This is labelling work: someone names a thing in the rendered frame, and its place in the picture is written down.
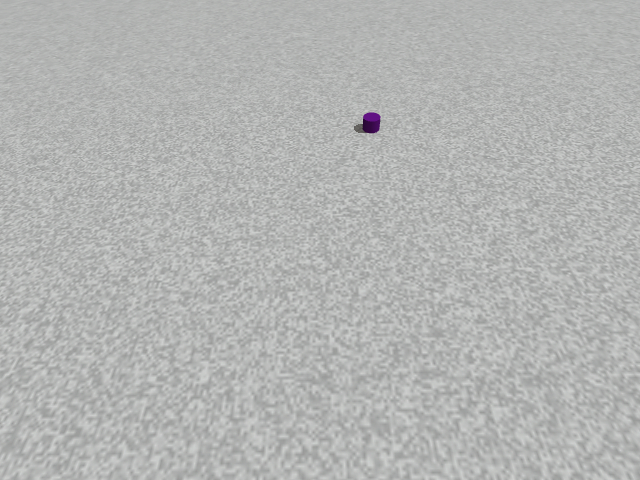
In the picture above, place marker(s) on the tin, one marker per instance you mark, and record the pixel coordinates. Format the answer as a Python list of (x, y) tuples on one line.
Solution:
[(371, 122)]

